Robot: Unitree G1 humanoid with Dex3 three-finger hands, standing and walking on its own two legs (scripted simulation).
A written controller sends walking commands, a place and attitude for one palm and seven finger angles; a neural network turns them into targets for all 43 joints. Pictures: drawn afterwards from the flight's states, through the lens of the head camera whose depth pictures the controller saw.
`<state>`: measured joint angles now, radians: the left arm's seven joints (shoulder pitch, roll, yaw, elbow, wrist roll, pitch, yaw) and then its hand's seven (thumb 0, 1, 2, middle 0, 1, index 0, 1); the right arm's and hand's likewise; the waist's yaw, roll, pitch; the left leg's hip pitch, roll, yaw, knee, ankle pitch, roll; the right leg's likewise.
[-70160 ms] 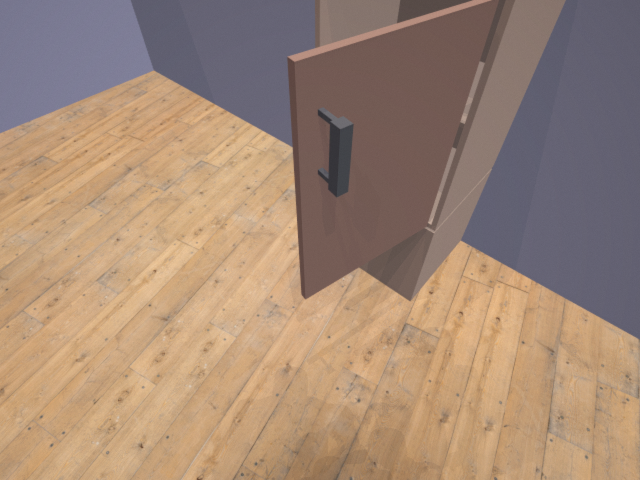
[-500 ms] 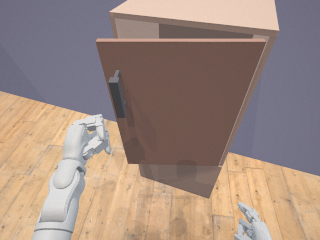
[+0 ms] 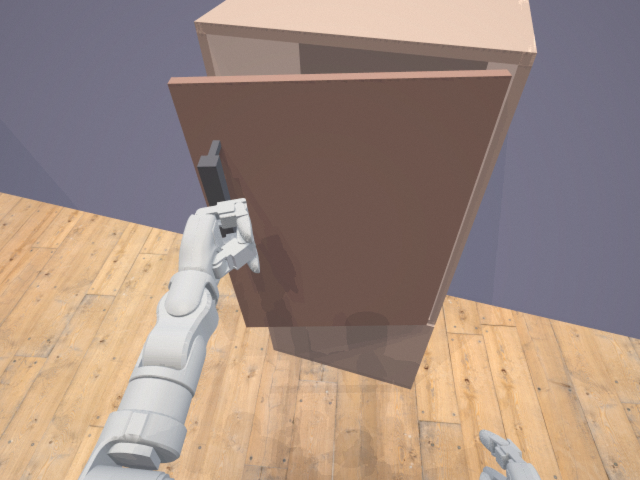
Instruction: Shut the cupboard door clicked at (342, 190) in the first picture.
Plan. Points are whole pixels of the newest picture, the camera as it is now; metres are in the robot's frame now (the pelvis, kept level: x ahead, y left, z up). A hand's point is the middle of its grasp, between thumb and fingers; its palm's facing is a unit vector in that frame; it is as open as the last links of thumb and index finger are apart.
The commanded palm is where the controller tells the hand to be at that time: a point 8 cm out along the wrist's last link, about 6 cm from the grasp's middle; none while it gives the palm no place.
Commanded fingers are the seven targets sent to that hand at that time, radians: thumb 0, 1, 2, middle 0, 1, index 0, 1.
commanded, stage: bring the fist close to the handle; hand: left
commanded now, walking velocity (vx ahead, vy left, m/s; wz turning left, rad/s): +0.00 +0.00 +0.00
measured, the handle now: (222, 189) +0.48 +0.17 +0.11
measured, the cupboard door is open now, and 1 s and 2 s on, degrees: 17 12 3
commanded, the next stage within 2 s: push the door shut along its arc in 0.30 s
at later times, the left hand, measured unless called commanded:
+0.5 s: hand (250, 243) +0.37 +0.11 +0.12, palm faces +0.05 -1.00 -0.03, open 3.1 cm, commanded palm +0.36 +0.16 +0.12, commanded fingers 0.00 0.90 0.90 -1.30 -1.50 -1.30 -1.50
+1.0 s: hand (249, 205) +0.44 +0.12 +0.12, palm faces -0.09 -1.00 -0.03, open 3.1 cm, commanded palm +0.43 +0.17 +0.12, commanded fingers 0.00 0.90 0.90 -1.30 -1.50 -1.30 -1.50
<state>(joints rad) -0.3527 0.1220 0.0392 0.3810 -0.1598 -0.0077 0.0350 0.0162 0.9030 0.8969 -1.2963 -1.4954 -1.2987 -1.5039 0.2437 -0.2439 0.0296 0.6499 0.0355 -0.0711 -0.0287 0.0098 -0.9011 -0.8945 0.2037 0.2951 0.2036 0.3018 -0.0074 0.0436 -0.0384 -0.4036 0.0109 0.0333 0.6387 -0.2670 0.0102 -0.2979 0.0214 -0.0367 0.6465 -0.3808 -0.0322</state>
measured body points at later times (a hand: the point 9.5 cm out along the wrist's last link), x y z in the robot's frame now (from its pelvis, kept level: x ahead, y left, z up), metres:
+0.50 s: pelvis +0.00 -0.02 +0.00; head +0.01 -0.04 +0.45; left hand +0.36 +0.16 +0.12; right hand +0.15 -0.26 -0.10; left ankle +0.04 +0.11 -0.72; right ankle -0.03 -0.10 -0.72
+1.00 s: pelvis +0.00 +0.00 -0.01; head +0.04 -0.01 +0.44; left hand +0.44 +0.18 +0.12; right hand +0.08 -0.26 -0.13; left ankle +0.04 +0.11 -0.72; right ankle -0.03 -0.10 -0.72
